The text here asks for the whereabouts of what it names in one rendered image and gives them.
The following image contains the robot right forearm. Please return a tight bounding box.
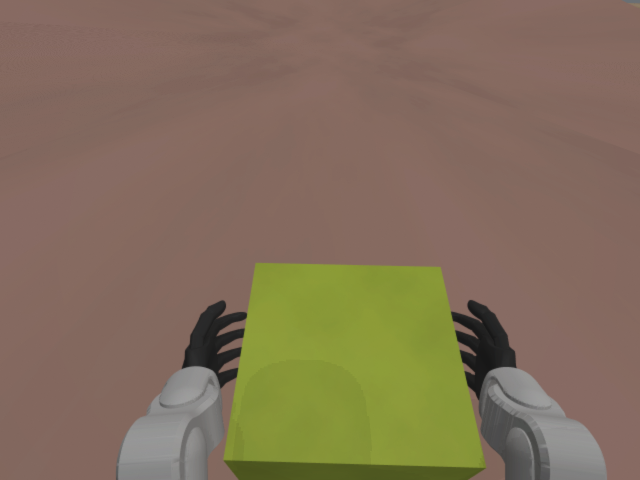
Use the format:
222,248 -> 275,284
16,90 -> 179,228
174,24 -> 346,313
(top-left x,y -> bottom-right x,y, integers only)
479,367 -> 607,480

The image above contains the robot left hand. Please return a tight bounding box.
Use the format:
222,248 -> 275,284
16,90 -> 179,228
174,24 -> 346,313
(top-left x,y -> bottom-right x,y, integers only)
182,300 -> 247,389

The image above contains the carton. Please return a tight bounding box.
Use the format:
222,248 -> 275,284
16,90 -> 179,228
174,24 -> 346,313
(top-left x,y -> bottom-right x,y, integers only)
223,263 -> 486,480

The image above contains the robot left forearm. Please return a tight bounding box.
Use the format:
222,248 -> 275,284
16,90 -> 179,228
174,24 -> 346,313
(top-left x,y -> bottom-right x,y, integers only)
116,366 -> 225,480

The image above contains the robot right hand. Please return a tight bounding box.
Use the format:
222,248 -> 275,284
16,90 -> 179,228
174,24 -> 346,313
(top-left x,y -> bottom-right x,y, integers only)
451,300 -> 517,400

